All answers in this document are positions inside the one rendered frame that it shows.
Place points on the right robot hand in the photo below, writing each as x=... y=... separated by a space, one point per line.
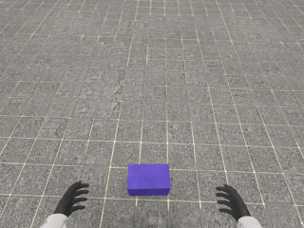
x=239 y=208

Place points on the robot left forearm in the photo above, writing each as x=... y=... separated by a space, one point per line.
x=56 y=221

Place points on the left robot hand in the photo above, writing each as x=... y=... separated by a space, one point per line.
x=65 y=205

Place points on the carton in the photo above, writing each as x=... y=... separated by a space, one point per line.
x=148 y=179

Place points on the robot right forearm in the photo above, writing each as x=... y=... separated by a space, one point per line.
x=248 y=222

